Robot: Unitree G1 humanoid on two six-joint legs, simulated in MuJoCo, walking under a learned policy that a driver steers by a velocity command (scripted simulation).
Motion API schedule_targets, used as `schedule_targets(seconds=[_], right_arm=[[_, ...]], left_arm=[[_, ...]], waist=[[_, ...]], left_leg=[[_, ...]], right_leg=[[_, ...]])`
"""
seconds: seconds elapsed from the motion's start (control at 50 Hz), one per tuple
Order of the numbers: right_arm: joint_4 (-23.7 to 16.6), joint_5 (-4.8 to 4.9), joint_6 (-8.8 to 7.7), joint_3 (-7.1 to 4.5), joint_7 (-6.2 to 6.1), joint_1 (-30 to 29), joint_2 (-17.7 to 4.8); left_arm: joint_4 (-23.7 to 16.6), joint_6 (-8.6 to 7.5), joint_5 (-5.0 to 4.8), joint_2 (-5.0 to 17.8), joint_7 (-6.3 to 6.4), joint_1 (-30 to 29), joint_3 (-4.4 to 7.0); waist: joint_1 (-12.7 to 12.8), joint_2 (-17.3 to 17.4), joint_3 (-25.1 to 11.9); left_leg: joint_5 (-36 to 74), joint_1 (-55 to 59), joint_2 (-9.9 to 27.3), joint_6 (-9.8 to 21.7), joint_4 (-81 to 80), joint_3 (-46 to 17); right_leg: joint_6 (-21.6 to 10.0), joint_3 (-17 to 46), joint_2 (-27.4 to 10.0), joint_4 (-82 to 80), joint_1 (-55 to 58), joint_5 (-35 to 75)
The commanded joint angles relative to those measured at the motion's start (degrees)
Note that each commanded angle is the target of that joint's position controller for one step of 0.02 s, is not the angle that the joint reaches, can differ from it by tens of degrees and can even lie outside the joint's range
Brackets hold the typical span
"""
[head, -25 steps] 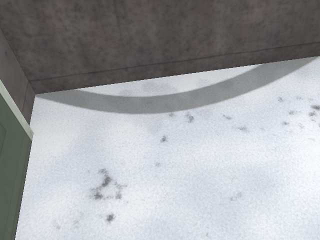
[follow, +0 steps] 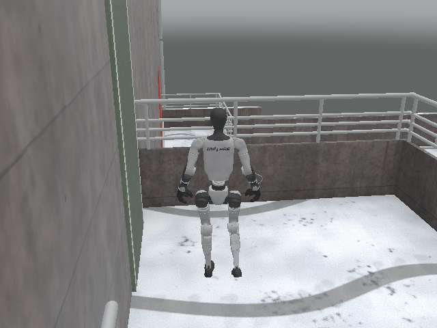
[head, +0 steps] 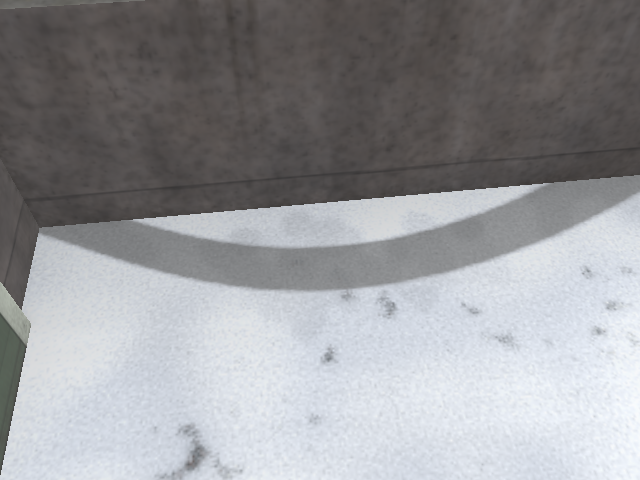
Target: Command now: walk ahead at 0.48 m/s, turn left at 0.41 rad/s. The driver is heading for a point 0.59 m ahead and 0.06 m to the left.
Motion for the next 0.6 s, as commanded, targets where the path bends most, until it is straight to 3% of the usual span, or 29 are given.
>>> schedule_targets(seconds=[0.02,0.06,0.12,0.16,0.2,0.26,0.3,0.32,0.34,0.36,0.38,0.4,0.42,0.44,0.46,0.5,0.6], right_arm=[[-4.45,0.05,-0.56,-1.79,-0.97,-0.14,-7.03],[-4.02,0.56,-0.55,-1.96,-1.56,0.59,-7.75],[-3.2,0.89,-0.13,-2.51,-2.42,2.74,-9.34],[-2.41,1.18,0.38,-2.69,-2.78,5.25,-9.87],[-1.64,1.59,0.88,-2.78,-2.96,7.54,-10.0],[-1.52,1.61,1.58,-2.8,-3.19,8.0,-9.48],[-2.06,1.27,2.01,-2.64,-3.07,6.76,-8.5],[-2.78,0.76,1.9,-1.69,-2.74,6.65,-5.89],[-4.11,-0.9,1.76,-0.24,-2.7,8.76,-1.58],[-5.89,1.88,1.14,0.17,-2.62,15.83,-1.4],[-3.87,2.63,1.38,-1.08,-2.97,13.83,-7.41],[-4.67,2.07,1.76,-1.72,-2.87,7.55,-9.37],[-5.2,1.38,2.04,-1.71,-2.86,4.83,-8.42],[-5.96,0.84,2.12,-1.94,-2.67,3.08,-7.81],[-6.19,1.14,2.38,-1.93,-2.27,3.25,-6.81],[-6.44,1.33,2.99,-1.54,-1.91,3.0,-4.67],[-8.82,0.68,3.14,-0.71,-1.21,-2.52,-3.02]], left_arm=[[-5.42,-1.23,1.03,6.78,0.02,-0.15,2.0],[-6.37,-0.44,1.56,5.47,0.27,-1.91,1.5],[-8.46,-0.61,1.56,3.46,0.28,-9.49,0.56],[-9.32,-1.06,1.04,2.91,-0.08,-13.88,0.31],[-9.97,-1.36,0.23,3.87,-0.41,-16.15,0.7],[-10.16,-1.74,-0.26,6.25,-0.71,-15.64,1.94],[-8.82,-2.1,-0.3,7.76,-0.47,-9.58,3.15],[-8.15,-2.35,0.42,9.76,-0.08,-3.09,4.05],[-7.5,-1.9,0.67,13.12,0.44,5.61,4.82],[-5.21,-1.1,1.01,15.88,-0.31,7.23,5.53],[-6.9,-0.97,0.51,9.51,-0.51,4.19,4.3],[-7.05,-0.67,0.43,6.65,-0.24,2.13,3.49],[-6.9,-0.54,0.9,5.91,-0.33,-0.12,3.07],[-6.25,-0.47,1.04,4.87,-0.29,-1.6,2.81],[-5.79,-0.62,1.29,4.67,-0.15,-2.16,2.72],[-4.54,-1.12,0.82,4.59,-0.15,-1.96,2.94],[-1.61,-0.96,0.37,8.15,0.42,-1.25,4.17]], waist=[[1.22,4.03,-4.02],[1.27,4.2,-2.11],[-1.34,4.3,-0.54],[-3.32,4.76,-1.09],[-4.07,5.31,-1.73],[-2.65,6.97,-2.65],[1.06,8.0,-4.77],[4.32,6.2,-10.56],[6.16,-3.51,-19.68],[1.86,-22.81,-22.41],[3.43,-11.45,-15.55],[4.61,-5.75,-9.31],[3.59,-1.71,-5.96],[2.66,-2.21,-3.59],[1.68,-4.16,-2.69],[1.25,-4.92,-2.24],[1.92,-2.17,-0.83]], left_leg=[[3.96,10.24,15.87,12.33,-14.26,-22.77],[6.7,5.02,14.76,12.37,-15.22,-19.24],[6.08,0.32,11.21,9.55,-14.63,-14.81],[4.53,-0.75,10.35,7.97,-13.2,-14.54],[2.35,1.48,11.36,7.16,-11.14,-17.06],[1.32,7.97,13.6,5.29,-5.63,-22.4],[5.3,8.3,12.32,3.36,0.64,-22.92],[4.99,5.43,9.35,1.49,11.17,-20.23],[-12.36,-2.86,4.21,-0.87,28.55,-13.68],[-26.96,-22.56,0.97,-3.13,44.45,-9.07],[-22.31,-27.16,5.26,-4.15,50.43,-10.83],[-16.6,-27.55,7.06,-4.54,51.04,-9.01],[-12.79,-25.3,8.89,-5.02,49.44,-8.01],[-10.52,-24.43,10.33,-5.19,46.52,-7.98],[-9.17,-22.06,11.55,-5.25,45.02,-7.37],[-8.11,-21.38,12.05,-5.64,42.86,-5.85],[0.42,-24.97,13.09,-6.57,30.04,-5.16]], right_leg=[[1.66,2.47,-4.66,-4.08,-12.62,2.68],[3.71,0.74,-4.59,-10.05,-12.54,4.5],[5.32,-0.35,-2.74,-24.04,-9.32,17.25],[5.88,-0.91,-0.36,-31.34,-5.01,24.04],[5.79,0.08,0.74,-34.95,-3.05,25.37],[3.95,2.07,0.77,-38.94,-1.43,19.94],[1.23,0.77,0.82,-42.15,7.01,16.49],[-1.67,3.84,-3.73,-41.93,18.21,15.05],[-4.96,15.98,-14.78,-41.14,33.22,12.69],[-13.67,44.16,-25.07,-48.47,43.25,-4.0],[-12.03,42.09,-23.01,-51.04,37.88,-12.07],[-9.66,30.58,-20.24,-50.84,31.54,-7.7],[-8.78,23.15,-17.47,-51.69,25.04,1.48],[-8.58,17.98,-15.23,-52.8,21.24,7.09],[-8.0,13.65,-13.75,-54.27,18.32,10.22],[-8.78,8.63,-13.04,-56.39,16.62,14.67],[-9.65,0.43,-14.36,-58.56,18.97,21.9]])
